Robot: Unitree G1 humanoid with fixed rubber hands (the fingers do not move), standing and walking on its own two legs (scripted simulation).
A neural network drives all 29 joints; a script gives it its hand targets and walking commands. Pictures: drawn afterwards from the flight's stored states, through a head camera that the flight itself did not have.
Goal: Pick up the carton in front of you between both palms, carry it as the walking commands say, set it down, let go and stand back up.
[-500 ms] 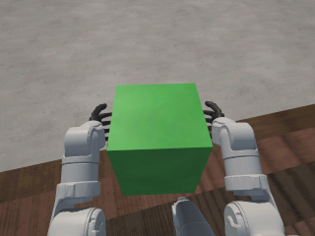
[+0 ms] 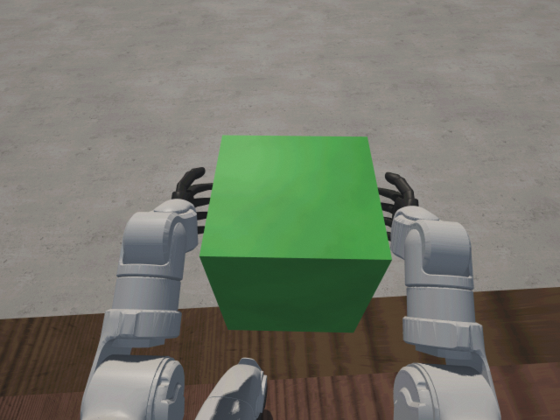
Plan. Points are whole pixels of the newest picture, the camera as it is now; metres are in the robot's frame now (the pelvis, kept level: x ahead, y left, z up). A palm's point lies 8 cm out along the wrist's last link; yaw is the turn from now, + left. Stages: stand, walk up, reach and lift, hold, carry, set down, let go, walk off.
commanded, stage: carry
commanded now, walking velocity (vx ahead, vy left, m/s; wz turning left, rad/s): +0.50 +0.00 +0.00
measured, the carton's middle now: (292, 240) +0.36 +0.03 +0.01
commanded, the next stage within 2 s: none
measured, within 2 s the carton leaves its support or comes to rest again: neither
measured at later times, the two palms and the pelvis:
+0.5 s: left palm (260, 114) +0.75 +0.15 -0.06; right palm (387, 118) +0.75 -0.15 -0.05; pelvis +0.40 +0.01 -0.16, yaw +2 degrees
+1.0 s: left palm (264, 71) +1.15 +0.20 -0.19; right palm (351, 76) +1.16 -0.10 -0.20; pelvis +0.80 +0.03 -0.32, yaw +0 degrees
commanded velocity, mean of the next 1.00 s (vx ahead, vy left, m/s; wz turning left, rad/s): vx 0.50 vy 0.00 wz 0.00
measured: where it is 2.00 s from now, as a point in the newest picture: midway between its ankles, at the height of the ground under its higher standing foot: (300, 189)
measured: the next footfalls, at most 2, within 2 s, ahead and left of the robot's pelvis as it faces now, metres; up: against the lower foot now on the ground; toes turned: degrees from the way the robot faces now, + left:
left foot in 0.08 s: +0.24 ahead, +0.07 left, -0.12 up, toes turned +2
right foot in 0.50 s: +0.57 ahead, -0.04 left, -0.24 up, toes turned +2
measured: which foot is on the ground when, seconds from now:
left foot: up 0.00-0.06, down 0.08-0.52, up 0.54-0.92, down 0.94-1.00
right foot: down 0.00-0.10, up 0.12-0.48, down 0.50-0.96, up 0.98-1.00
